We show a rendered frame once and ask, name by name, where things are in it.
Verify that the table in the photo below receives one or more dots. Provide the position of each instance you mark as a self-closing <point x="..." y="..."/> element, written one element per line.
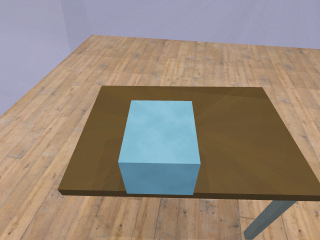
<point x="246" y="151"/>

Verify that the carton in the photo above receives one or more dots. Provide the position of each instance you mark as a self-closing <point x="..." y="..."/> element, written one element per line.
<point x="159" y="152"/>

